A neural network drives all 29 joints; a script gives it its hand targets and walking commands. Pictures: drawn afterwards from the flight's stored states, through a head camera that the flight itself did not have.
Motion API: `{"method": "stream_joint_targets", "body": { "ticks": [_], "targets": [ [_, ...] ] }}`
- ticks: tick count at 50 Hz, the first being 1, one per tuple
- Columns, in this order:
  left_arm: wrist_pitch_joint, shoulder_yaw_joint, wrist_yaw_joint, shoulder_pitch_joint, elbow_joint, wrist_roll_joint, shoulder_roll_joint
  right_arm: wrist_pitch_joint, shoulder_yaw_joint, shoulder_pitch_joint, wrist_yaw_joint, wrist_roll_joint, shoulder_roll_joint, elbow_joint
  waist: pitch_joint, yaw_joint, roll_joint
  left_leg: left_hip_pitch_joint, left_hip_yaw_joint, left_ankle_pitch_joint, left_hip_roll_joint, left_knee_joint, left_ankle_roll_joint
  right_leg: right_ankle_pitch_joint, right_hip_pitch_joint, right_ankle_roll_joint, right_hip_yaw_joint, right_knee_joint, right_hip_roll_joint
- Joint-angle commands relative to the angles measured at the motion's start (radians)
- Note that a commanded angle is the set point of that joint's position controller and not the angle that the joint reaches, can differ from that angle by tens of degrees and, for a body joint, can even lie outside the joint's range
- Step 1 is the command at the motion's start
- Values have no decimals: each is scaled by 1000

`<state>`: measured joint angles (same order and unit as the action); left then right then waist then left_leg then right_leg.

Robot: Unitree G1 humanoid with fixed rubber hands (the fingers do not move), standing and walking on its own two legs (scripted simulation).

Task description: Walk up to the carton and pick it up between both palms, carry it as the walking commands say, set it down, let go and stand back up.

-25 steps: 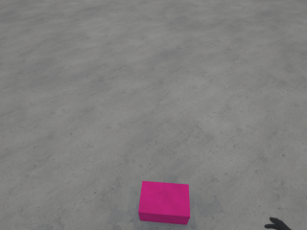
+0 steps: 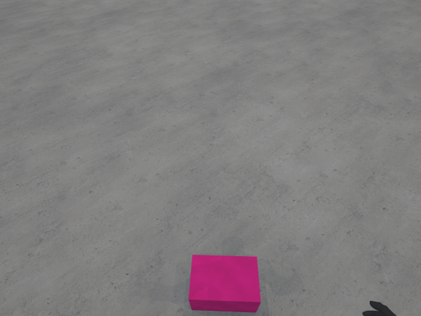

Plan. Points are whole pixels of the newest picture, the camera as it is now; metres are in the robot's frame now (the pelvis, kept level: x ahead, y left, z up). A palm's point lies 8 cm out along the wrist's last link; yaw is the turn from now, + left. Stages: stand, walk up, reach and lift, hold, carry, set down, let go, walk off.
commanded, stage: walk up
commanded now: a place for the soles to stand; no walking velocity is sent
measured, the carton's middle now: (224, 283) +0.41 -0.02 -0.69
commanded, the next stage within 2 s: reach and lift in 0.26 s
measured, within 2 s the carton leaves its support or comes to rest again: neither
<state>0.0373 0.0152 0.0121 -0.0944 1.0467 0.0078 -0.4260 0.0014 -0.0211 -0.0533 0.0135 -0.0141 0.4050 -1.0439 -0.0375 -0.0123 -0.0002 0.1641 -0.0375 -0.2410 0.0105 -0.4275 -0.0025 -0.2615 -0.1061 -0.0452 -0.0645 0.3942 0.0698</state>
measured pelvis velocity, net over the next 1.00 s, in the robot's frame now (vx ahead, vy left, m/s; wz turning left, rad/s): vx -0.08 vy -0.01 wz -0.06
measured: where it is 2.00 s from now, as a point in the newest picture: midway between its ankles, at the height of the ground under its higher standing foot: outside the picture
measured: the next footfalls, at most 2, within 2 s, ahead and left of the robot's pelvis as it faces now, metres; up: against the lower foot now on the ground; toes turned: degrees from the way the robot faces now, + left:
none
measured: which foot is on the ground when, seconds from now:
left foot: down 0.00-1.00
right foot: down 0.00-1.00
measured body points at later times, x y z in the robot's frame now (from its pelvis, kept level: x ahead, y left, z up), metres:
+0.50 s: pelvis -0.03 -0.01 -0.01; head +0.07 -0.01 +0.42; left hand +0.17 +0.29 -0.11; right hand +0.15 -0.32 -0.11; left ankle -0.01 +0.12 -0.74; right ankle -0.03 -0.15 -0.74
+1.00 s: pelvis -0.08 -0.01 -0.08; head +0.10 -0.01 +0.33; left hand +0.28 +0.26 -0.17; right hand +0.26 -0.29 -0.16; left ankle -0.01 +0.12 -0.74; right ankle -0.03 -0.15 -0.74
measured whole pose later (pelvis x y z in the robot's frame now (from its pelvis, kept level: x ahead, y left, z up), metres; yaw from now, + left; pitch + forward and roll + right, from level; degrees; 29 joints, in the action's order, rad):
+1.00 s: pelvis -0.08 -0.01 -0.08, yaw -3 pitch +18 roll +0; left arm -0.28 0.17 -0.05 0.50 0.71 -0.04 -0.36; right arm 0.29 -0.20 0.49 0.02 0.01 0.33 -0.68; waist -0.11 -0.01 0.00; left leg 0.96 -0.02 -0.35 -0.02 -0.99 0.02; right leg -0.37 -0.93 -0.03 0.01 0.99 0.03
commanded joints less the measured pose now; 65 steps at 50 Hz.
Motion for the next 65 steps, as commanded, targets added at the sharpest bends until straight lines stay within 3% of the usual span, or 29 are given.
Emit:
{"method": "stream_joint_targets", "body": {
  "ticks": [1, 13, 14, 15, 16, 19, 23, 27, 38, 49, 55, 65],
  "targets": [
    [7, 34, 5, 14, -35, 0, -182, -8, -33, 39, -5, 0, 181, 44, 79, -3, 10, -26, -66, 301, -104, 54, -56, 237, 22, 69, 46, -38, 67],
    [5, 36, 7, 10, -38, 3, -181, -6, -35, 40, -4, 0, 179, 48, 69, -2, 9, -44, -50, 263, -107, 65, -52, 231, 7, 70, 58, -44, 63],
    [-50, 118, -15, 209, -389, -6, -27, 5, -162, 151, 24, -44, 104, 399, -90, 28, -14, 132, 65, 167, 31, 40, 47, 111, -265, 48, 7, 31, -116],
    [-106, 132, -31, 143, -448, 19, -61, 68, -123, 64, 40, -52, 70, 333, -89, -2, 24, 147, 71, 149, 13, 22, 37, 74, -208, 48, -17, 42, -125],
    [-149, 144, -44, 97, -485, 24, -69, 106, -145, 42, 44, -54, 89, 377, -66, -16, 30, 168, 74, 115, 11, 14, 28, 81, -156, 36, -14, 51, -125],
    [-226, 205, -56, 7, -474, 63, -69, 176, -231, -26, 54, -110, 134, 443, 29, -10, 10, 115, 94, 131, 37, -9, 12, 106, -116, 9, -10, 88, -120],
    [-238, 240, -73, 40, -527, 60, -58, 192, -200, 37, 57, -89, 90, 533, 192, -41, -21, 91, 89, 240, 57, -130, 8, 206, -121, -1, 27, 192, -118],
    [-233, 228, -73, 131, -563, 52, -47, 194, -169, 117, 39, -52, 64, 572, 201, -41, -10, 185, 90, 231, 57, -221, 23, 224, -220, -14, 40, 271, -111],
    [-282, 190, -68, 447, -455, 1, -92, 260, -185, 382, -14, -27, 49, 525, 358, -8, -27, 393, 80, 124, 44, -387, 23, 138, -420, 2, 46, 395, -105],
    [-310, 185, -56, 778, -426, -51, -93, 273, -217, 718, 2, 29, 94, 446, 484, 8, 9, 494, 71, -25, 22, -460, 34, -63, -674, 11, 18, 471, -97],
    [-298, 199, -48, 919, -401, -57, -95, 252, -232, 865, 21, 59, 109, 393, 621, 14, 24, 527, 67, 13, 21, -507, 41, -38, -764, 7, 6, 515, -110],
    [-253, 247, -51, 1125, -337, -52, -94, 192, -276, 1069, 37, 73, 123, 341, 848, 22, 32, 605, 59, 173, 38, -573, 53, 109, -895, 2, -10, 597, -135]
  ]
}}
